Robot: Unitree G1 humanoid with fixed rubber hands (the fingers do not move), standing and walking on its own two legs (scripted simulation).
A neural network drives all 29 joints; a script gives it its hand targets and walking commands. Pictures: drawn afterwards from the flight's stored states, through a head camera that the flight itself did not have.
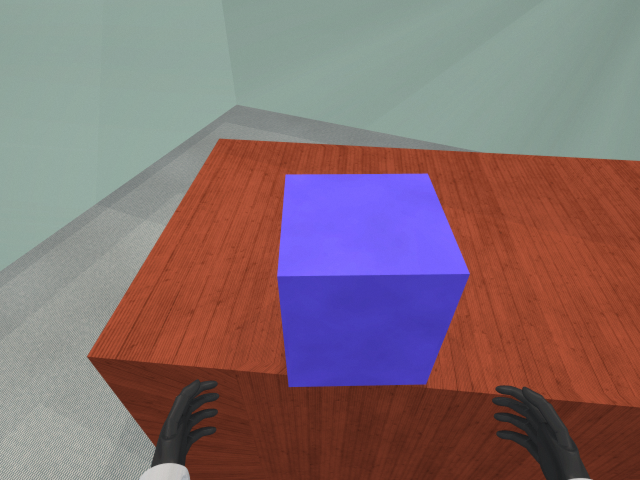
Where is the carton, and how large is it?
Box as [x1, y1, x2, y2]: [277, 174, 469, 386]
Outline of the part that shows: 286,175 277,278 288,385 320,386 425,383 469,274 428,175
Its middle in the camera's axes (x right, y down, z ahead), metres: +0.05 +0.07 +0.57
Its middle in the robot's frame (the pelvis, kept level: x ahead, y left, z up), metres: +0.40 -0.01 +0.04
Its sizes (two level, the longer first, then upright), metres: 0.210 0.200 0.250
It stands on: a pedestal, 0.70 m high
